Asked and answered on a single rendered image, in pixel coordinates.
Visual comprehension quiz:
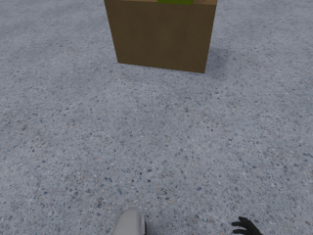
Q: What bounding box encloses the robot left thigh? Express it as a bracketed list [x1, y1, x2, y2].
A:
[111, 209, 146, 235]

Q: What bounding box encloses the pedestal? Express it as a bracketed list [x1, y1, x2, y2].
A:
[104, 0, 218, 73]

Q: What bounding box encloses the right robot hand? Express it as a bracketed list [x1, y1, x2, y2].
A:
[231, 216, 262, 235]

